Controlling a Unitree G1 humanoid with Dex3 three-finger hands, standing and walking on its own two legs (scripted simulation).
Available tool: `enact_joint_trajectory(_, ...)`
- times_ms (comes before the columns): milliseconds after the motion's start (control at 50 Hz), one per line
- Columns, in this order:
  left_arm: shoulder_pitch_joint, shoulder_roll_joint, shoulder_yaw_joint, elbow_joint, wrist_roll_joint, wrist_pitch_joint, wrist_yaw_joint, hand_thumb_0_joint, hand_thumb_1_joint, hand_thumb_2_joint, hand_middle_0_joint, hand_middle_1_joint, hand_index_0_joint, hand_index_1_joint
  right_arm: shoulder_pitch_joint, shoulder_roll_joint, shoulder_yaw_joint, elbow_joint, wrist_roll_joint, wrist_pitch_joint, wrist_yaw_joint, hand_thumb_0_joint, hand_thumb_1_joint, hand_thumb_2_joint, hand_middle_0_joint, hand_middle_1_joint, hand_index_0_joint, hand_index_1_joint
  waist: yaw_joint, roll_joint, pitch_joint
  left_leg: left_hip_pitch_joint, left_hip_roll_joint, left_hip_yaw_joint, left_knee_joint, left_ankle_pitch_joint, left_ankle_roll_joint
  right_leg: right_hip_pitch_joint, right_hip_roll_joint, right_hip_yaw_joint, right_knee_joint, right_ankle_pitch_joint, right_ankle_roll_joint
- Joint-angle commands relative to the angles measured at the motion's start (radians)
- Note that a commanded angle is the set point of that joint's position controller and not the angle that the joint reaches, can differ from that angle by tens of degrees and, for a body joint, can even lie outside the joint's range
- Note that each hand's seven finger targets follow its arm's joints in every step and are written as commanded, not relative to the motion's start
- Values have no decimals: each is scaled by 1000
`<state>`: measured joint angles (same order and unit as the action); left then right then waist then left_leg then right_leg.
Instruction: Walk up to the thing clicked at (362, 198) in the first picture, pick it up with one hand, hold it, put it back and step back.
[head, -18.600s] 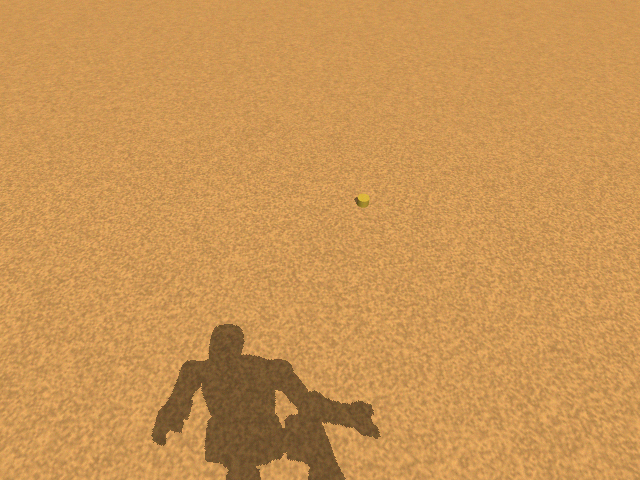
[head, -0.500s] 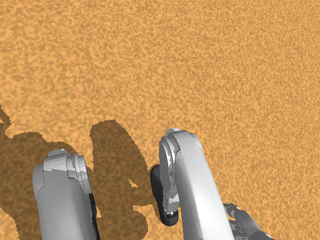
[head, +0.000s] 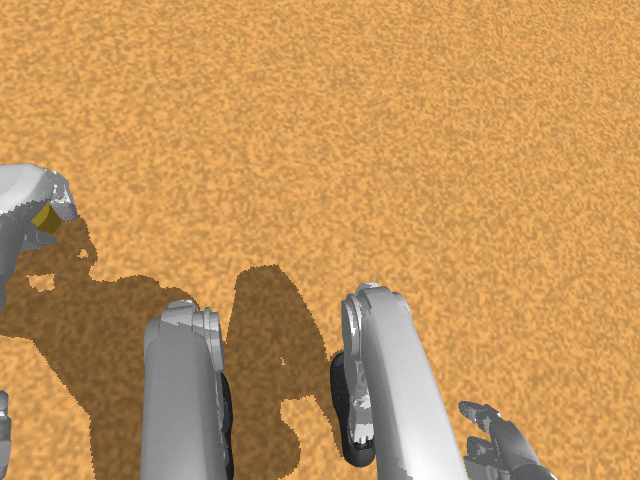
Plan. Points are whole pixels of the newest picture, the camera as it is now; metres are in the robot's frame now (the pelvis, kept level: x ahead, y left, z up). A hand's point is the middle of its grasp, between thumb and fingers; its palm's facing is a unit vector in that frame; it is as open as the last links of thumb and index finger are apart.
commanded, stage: lift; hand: left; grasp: from above
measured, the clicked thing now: (31, 215) +0.44 +0.34 -0.14
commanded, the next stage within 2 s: hold in 1.12 s
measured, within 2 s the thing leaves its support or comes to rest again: neither
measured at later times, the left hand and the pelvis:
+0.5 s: hand out of the picture +0.35 +0.28 +0.11, palm faces -0.43 -0.11 -0.90, open 5.8 cm; pelvis +0.01 +0.00 +0.18, yaw +4 degrees
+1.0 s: hand out of the picture +0.36 +0.25 +0.23, palm faces -0.44 -0.11 -0.89, open 5.8 cm; pelvis +0.06 +0.00 +0.31, yaw +4 degrees
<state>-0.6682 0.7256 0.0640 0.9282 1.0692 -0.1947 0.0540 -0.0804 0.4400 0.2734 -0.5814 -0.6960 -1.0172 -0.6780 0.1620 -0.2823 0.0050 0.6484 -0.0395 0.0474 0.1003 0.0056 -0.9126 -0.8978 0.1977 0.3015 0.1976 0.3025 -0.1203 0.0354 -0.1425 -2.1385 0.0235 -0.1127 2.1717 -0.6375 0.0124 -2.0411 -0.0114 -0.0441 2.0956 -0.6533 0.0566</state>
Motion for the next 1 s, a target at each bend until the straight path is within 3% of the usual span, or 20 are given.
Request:
enact_joint_trajectory(0, -239, 266, 65, -270, -48, 14, 14, 0, 712, 371, -814, -857, -988, -678, 146, -212, -87, -67, 22, -13, -38, 0, -902, -900, 200, 300, 200, 300, 6, 219, -636, 615, -12, 16, -400, 12, 19, 340, 41, -65, -284, 106, -86)
enact_joint_trajectory(60, -195, 271, 81, -355, -64, 35, 11, 0, 704, 352, -793, -853, -975, -667, 128, -207, -92, -79, 33, -13, -54, 0, -900, -899, 200, 300, 200, 300, 19, 222, -659, 691, -11, 14, -461, 33, 17, 405, 40, -59, -333, 123, -83)
enact_joint_trajectory(100, -149, 217, 47, -371, -77, 52, 0, 0, 698, 333, -790, -845, -971, -659, 114, -195, -91, -78, 37, -13, -64, 0, -901, -900, 200, 300, 200, 300, 19, 190, -627, 723, -6, 22, -489, 50, 17, 440, 40, -52, -379, 136, -80)
enact_joint_trajectory(160, -107, 234, 72, -425, -89, 75, -1, 0, 701, 334, -789, -842, -971, -655, 101, -188, -89, -81, 45, -14, -79, 0, -900, -899, 200, 300, 200, 300, 35, 170, -643, 797, -7, 28, -545, 89, 17, 527, 38, -42, -443, 156, -78)
enact_joint_trajectory(200, -95, 194, 39, -454, -91, 89, -9, 0, 703, 373, -798, -844, -972, -666, 90, -181, -88, -83, 49, -15, -87, 0, -898, -898, 200, 300, 200, 300, 29, 184, -624, 855, 0, 24, -601, 94, 14, 563, 39, -40, -483, 163, -77)
enact_joint_trajectory(240, -53, 180, 41, -477, -103, 101, -12, 0, 705, 367, -786, -863, -968, -677, 81, -174, -88, -82, 52, -18, -97, 0, -897, -897, 200, 300, 200, 300, 39, 168, -615, 901, 2, 24, -652, 84, 13, 617, 41, -37, -534, 158, -75)
enact_joint_trajectory(260, -35, 139, 10, -490, -105, 106, -16, 0, 700, 358, -793, -846, -971, -663, 85, -164, -85, -79, 54, -20, -102, 0, -898, -897, 200, 300, 200, 300, 29, 161, -598, 914, 0, 32, -671, 90, 13, 648, 41, -32, -565, 162, -75)
enact_joint_trajectory(280, -18, 159, 30, -503, -111, 110, -16, 0, 696, 345, -786, -837, -966, -652, 75, -163, -85, -82, 57, -23, -108, 0, -896, -897, 200, 300, 200, 300, 41, 149, -592, 938, 1, 32, -705, 74, 13, 684, 41, -28, -597, 150, -74)
enact_joint_trajectory(320, 19, 119, 6, -502, -116, 120, -17, 0, 698, 342, -795, -833, -972, -652, 62, -156, -82, -75, 61, -31, -119, 0, -897, -897, 200, 300, 200, 300, 38, 135, -528, 964, 2, 35, -762, 46, 12, 725, 42, -21, -655, 130, -73)
enact_joint_trajectory(360, 25, 108, 1, -540, -114, 125, -9, 0, 702, 351, -795, -841, -971, -660, 54, -148, -79, -77, 65, -39, -128, 0, -898, -897, 200, 300, 200, 300, 40, 144, -520, 1018, 3, 30, -817, 33, 9, 780, 42, -15, -700, 123, -73)
enact_joint_trajectory(420, 46, 95, -1, -518, -114, 133, 10, 0, 731, 340, -818, -833, -996, -651, 42, -137, -72, -67, 72, -53, -140, 0, -899, -898, 200, 300, 200, 300, 43, 101, -463, 1071, 2, 37, -884, 40, 8, 860, 43, -3, -785, 118, -73)
enact_joint_trajectory(440, 49, 65, -28, -500, -111, 137, 14, 0, 734, 351, -814, -848, -993, -665, 40, -129, -70, -62, 71, -58, -145, 0, -899, -898, 200, 300, 200, 300, 32, 98, -440, 1090, 0, 42, -904, 43, 7, 878, 44, 2, -818, 113, -74)
enact_joint_trajectory(460, 52, 67, -20, -480, -111, 139, 23, 0, 726, 357, -813, -852, -990, -672, 43, -126, -70, -53, 72, -64, -149, 0, -901, -899, 200, 300, 200, 300, 35, 86, -422, 1106, -1, 50, -917, 59, 6, 907, 43, 9, -846, 119, -74)
enact_joint_trajectory(540, 100, 6, -59, -411, -98, 149, 44, 0, 724, 314, -794, -859, -983, -665, 59, -121, -74, -35, 76, -82, -158, 0, -901, -899, 200, 300, 200, 300, 40, 52, -373, 1194, -2, 53, -998, 132, 1, 1006, 43, 19, -939, 170, -76)
enact_joint_trajectory(700, 59, -62, -119, -334, -77, 173, 81, 0, 731, 330, -793, -876, -986, -678, 84, -111, -79, -20, 80, -99, -163, 0, -901, -899, 200, 300, 200, 300, 45, 48, -338, 1364, -13, 85, -1147, 251, -6, 1199, 50, 40, -1108, 269, -74)
enact_joint_trajectory(760, 33, -45, -114, -304, -71, 182, 99, 0, 704, 356, -798, -870, -977, -686, 95, -106, -77, -19, 80, -99, -166, 0, -903, -901, 200, 300, 200, 300, 48, 23, -296, 1404, -21, 98, -1199, 276, -5, 1261, 51, 42, -1176, 288, -69)
enact_joint_trajectory(920, 29, -104, -159, -272, -76, 207, 104, 0, 681, 355, -806, -818, -971, -650, 108, -103, -83, -12, 79, -101, -162, 0, -899, -899, 200, 300, 200, 300, 63, 31, -262, 1547, -19, 98, -1329, 360, -11, 1390, 50, 47, -1283, 371, -70)
enact_joint_trajectory(980, 58, -105, -151, -243, -84, 213, 99, 0, 657, 352, -788, -825, -955, -655, 112, -107, -85, -13, 81, -99, -159, 0, -900, -899, 200, 300, 200, 300, 67, 6, -246, 1582, -22, 105, -1364, 388, -10, 1436, 46, 51, -1322, 399, -67)
